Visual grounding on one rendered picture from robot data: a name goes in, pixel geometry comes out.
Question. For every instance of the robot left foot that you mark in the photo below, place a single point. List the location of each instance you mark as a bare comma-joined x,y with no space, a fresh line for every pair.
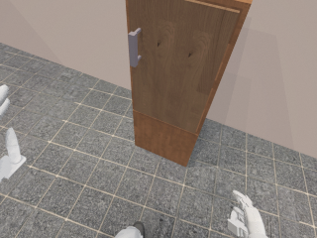
140,226

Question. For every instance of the left robot hand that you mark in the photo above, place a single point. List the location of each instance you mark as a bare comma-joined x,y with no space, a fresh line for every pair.
9,165

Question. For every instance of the left robot shin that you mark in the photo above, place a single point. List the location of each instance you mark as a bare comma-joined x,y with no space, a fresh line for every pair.
132,227

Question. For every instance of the right robot hand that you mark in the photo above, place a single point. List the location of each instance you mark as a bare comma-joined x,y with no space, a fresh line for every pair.
249,221

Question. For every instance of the cupboard door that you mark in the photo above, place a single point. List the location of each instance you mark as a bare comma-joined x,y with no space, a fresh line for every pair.
181,44

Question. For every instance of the handle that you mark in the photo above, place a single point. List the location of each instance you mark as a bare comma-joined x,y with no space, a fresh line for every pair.
133,48

